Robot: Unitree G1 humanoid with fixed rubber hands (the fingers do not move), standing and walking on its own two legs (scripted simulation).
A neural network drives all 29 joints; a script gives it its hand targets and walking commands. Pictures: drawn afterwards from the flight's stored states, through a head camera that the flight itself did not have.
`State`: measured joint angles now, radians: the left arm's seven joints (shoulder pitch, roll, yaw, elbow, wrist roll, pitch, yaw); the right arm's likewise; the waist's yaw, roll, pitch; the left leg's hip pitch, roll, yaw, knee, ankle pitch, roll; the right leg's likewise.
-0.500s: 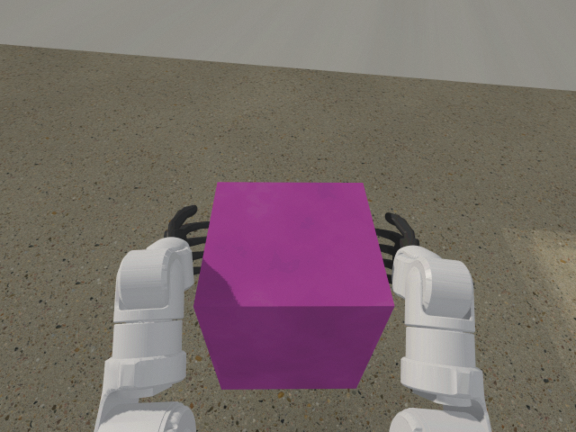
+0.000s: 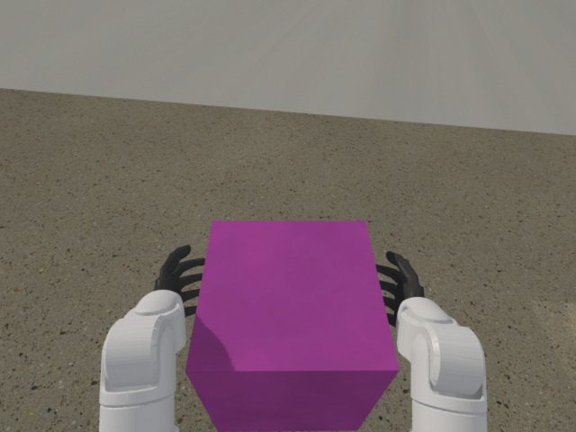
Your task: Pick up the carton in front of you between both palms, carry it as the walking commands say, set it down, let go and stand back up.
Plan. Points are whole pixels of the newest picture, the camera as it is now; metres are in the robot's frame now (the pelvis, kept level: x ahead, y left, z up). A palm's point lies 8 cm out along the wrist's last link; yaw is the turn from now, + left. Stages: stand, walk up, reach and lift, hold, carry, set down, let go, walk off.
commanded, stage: carry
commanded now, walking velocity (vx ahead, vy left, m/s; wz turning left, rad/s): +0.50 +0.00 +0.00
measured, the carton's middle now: (288, 330) +0.27 +0.00 +0.03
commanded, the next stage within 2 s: none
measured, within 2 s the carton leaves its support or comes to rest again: neither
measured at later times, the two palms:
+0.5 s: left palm (231, 168) +0.57 +0.12 +0.09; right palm (382, 180) +0.57 -0.18 +0.09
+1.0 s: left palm (233, 97) +0.90 +0.16 +0.10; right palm (347, 101) +0.90 -0.14 +0.11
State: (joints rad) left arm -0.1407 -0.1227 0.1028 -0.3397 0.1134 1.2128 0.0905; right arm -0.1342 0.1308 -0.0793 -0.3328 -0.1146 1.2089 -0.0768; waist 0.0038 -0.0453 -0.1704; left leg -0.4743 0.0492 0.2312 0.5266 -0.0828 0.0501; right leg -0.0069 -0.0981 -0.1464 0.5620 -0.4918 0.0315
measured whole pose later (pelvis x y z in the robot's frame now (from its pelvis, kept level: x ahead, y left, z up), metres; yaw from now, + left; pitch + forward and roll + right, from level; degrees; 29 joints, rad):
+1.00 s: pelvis +0.63 +0.00 +0.00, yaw +0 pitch +3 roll +1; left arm -0.18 -0.12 0.12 -0.37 0.12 1.24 0.08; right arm -0.18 0.14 -0.09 -0.35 -0.12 1.23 -0.08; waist -0.01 -0.04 -0.10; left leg -0.47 0.05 0.24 0.54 -0.10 0.08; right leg -0.08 -0.12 -0.14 0.73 -0.48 0.05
